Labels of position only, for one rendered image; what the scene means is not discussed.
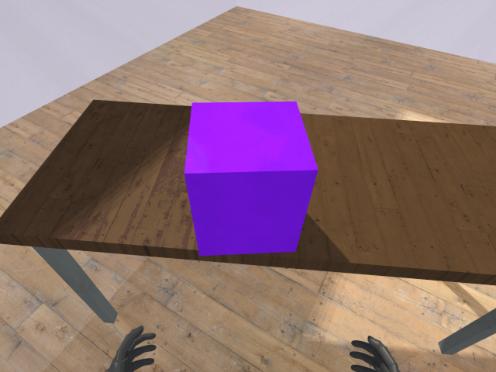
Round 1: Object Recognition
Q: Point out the left robot hand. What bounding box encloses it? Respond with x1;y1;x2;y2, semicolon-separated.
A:
108;325;157;372

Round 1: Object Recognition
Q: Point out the right robot hand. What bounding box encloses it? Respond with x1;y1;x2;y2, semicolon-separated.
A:
350;336;400;372

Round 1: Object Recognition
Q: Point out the table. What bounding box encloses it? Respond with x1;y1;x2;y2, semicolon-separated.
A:
0;100;496;355

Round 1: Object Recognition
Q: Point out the carton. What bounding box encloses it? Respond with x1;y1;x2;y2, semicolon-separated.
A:
184;102;318;256

